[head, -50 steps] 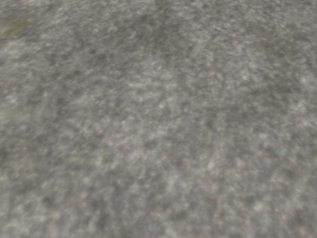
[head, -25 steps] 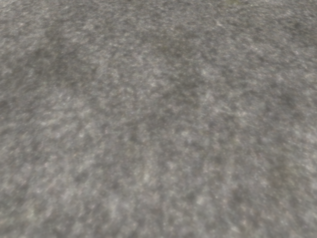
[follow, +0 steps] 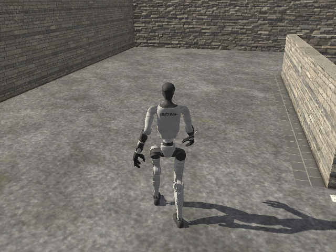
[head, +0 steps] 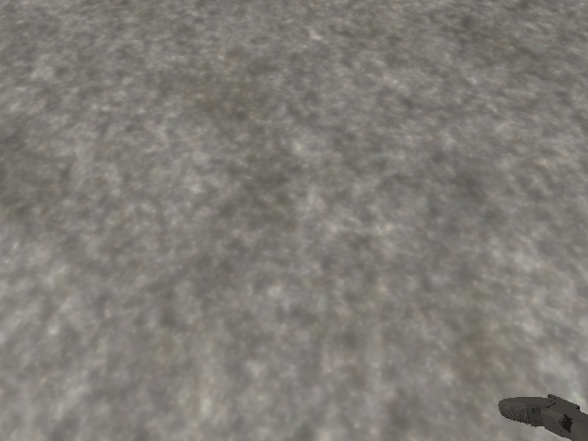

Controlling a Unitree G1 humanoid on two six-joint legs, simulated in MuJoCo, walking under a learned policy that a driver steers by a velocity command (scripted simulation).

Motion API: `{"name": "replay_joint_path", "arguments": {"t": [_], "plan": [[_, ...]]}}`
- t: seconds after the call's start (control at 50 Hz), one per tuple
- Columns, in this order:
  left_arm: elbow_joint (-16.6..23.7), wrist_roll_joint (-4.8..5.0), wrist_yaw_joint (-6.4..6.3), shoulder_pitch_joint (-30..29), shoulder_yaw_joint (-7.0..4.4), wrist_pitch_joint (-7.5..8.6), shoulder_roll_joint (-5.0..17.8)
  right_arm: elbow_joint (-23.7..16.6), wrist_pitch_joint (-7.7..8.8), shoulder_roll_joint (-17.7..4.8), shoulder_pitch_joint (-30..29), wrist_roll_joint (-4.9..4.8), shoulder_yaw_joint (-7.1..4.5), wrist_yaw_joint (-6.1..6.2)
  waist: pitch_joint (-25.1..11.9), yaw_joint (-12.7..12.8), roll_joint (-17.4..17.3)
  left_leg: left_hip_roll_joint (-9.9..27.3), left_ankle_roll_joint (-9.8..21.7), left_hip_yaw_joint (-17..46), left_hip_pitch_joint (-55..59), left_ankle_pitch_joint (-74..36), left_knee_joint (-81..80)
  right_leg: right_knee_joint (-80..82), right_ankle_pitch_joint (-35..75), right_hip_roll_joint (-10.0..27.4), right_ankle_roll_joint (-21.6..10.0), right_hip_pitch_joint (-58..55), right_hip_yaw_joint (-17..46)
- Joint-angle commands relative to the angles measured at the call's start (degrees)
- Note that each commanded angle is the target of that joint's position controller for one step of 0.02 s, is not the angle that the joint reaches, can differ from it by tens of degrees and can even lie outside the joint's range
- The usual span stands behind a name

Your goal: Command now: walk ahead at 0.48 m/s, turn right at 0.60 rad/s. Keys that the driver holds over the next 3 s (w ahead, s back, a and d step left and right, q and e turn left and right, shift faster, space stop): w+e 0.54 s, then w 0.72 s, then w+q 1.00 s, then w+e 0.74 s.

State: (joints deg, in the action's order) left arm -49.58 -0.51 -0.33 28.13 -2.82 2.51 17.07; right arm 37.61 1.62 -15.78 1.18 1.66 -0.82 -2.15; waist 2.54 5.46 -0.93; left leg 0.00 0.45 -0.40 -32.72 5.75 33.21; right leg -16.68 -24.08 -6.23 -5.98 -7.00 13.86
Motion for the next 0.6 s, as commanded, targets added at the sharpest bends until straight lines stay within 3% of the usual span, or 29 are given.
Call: {"name": "replay_joint_path", "arguments": {"t": [0.02, 0.04, 0.06, 0.08, 0.1, 0.12, 0.16, 0.24, 0.34, 0.42, 0.48, 0.52, 0.54, 0.56, 0.58, 0.6], "plan": [[3.8, 0.1, 0.19, -6.0, -2.61, 1.38, 11.2, 1.4, 1.59, -10.5, 17.9, -0.12, -3.67, 2.38, -9.2, -13.2, 3.3, -0.1, 3.5, 0.7, 33.2, 2.0, -4.3, -23.7, 53.2, 8.5, -0.5, 15.6, 3.1], [5.4, 0.21, 0.51, -4.4, -1.16, 1.87, 5.5, 1.8, 1.98, -14.5, 26.9, 1.44, -4.58, 3.56, -18.1, -15.0, -4.2, 14.6, 5.6, 16.0, 45.6, 19.1, -6.6, -41.1, 30.9, 4.3, 0.1, 23.0, -0.8], [6.9, 1.5, 0.54, 1.9, -0.51, 1.35, 2.0, 1.0, 1.6, -18.1, 22.7, 2.12, -5.09, 3.4, -21.1, -8.9, -17.7, 26.9, 11.1, 44.2, 51.0, 22.8, -16.3, -54.3, -8.2, -3.7, 1.5, 38.6, -5.0], [5.3, -0.84, 0.25, -1.0, -1.12, 0.61, 7.1, 0.6, 1.2, -12.8, 18.0, 0.64, -4.49, 3.04, -13.6, -7.7, -8.8, 24.3, 11.1, 43.7, 42.5, 28.0, -18.0, -57.7, -2.8, 1.9, 0.7, 42.0, -5.0], [5.0, -0.94, 0.81, -4.5, -1.45, 0.25, 7.6, 0.3, 1.29, -8.3, 14.2, 0.23, -3.4, 2.86, -7.0, -7.0, -3.7, 22.0, 10.5, 33.3, 34.8, 25.7, -18.5, -56.2, 2.8, 4.3, 0.7, 41.2, -6.3], [5.0, -0.95, 1.27, -6.3, -1.24, -0.03, 6.6, 0.8, 1.49, -6.0, 12.8, 0.37, -2.82, 2.62, -3.7, -6.4, -1.5, 19.1, 9.7, 25.2, 29.9, 17.8, -19.6, -54.1, 5.3, 6.1, 1.1, 39.9, -7.3], [4.8, -1.51, 2.24, -6.9, -1.08, -1.22, 5.2, 2.5, 2.32, -5.2, 13.5, 0.1, -2.46, 2.74, -1.6, -5.3, -4.2, 15.8, 8.6, 14.9, 24.8, 7.3, -21.5, -51.9, 6.0, 8.0, 1.8, 37.8, -8.6], [7.3, -1.68, 3.65, -12.8, -0.48, -2.49, 3.3, 5.1, 4.44, -5.5, 16.2, -0.86, -2.75, 1.84, -0.1, -5.1, -4.1, 16.1, 9.4, 5.5, 25.2, -4.5, -24.4, -48.9, 10.5, 9.4, 2.5, 43.1, -9.6], [11.1, -1.39, 4.96, -23.2, 0.75, -1.88, 1.1, 7.1, 4.37, -5.3, 17.5, -0.73, -2.69, 1.76, 1.6, -6.3, -3.6, 12.6, 7.7, -6.3, 25.8, -12.4, -24.5, -33.5, 22.7, 9.5, 3.5, 44.0, -14.0], [13.4, -1.68, 5.75, -30.0, 1.27, -1.77, 0.8, 9.0, 3.98, -7.5, 20.8, -0.82, -3.2, 2.33, 2.7, -8.0, -3.4, 14.1, 6.5, -9.8, 29.9, -16.5, -23.7, -22.2, 23.0, 8.7, 1.8, 40.2, -18.6], [13.5, -2.36, 5.06, -29.1, 0.74, -1.86, 2.1, 10.5, 2.7, -9.3, 22.6, -0.65, -3.5, 2.98, 0.9, -6.9, -4.1, 15.4, 5.4, -12.4, 36.8, -36.5, -15.4, -18.7, 14.8, 5.1, -1.1, 36.5, -21.2], [11.0, -2.54, 4.15, -19.9, -0.42, -1.32, 4.0, 10.8, 1.44, -11.0, 22.8, -0.52, -3.74, 3.29, -5.1, -2.9, -4.5, 15.6, 5.1, -13.7, 37.2, -47.0, 0.5, -16.0, 9.4, 0.7, -3.9, 25.6, -21.8], [7.8, -2.96, 3.29, -10.2, -1.66, -0.94, 5.9, 10.1, 1.08, -10.9, 22.3, -0.52, -3.61, 3.25, -10.4, 1.4, -1.9, 14.5, 3.7, -14.7, 30.7, -39.6, 14.4, -12.2, 10.3, 0.2, -5.9, 12.7, -19.7], [7.1, -3.4, 2.23, -5.4, -3.34, -1.17, 11.5, 7.6, 1.33, -5.9, 25.0, -0.86, -2.34, 2.62, -17.3, 1.2, 7.2, 11.3, 1.4, -14.3, 12.2, -8.2, 32.9, -10.7, 0.6, 15.3, -10.3, -5.2, 1.0], [8.7, -1.21, 1.83, -6.6, -4.31, -1.79, 15.4, 3.7, 1.55, -5.2, 22.8, -0.99, -2.33, 1.87, -22.4, -0.4, 14.1, -0.2, -1.2, -7.2, -5.0, 26.4, 49.2, -1.5, 4.3, 27.9, -17.5, -13.5, 31.0], [7.8, -0.55, 1.11, -5.8, -3.86, -2.2, 12.7, 3.1, 1.72, -8.4, 15.8, -0.57, -2.94, 1.9, -16.3, 1.7, 4.3, 3.0, -0.6, 0.1, -11.0, 20.2, 49.3, -0.4, 13.5, 25.6, -15.5, -10.8, 22.4]]}}
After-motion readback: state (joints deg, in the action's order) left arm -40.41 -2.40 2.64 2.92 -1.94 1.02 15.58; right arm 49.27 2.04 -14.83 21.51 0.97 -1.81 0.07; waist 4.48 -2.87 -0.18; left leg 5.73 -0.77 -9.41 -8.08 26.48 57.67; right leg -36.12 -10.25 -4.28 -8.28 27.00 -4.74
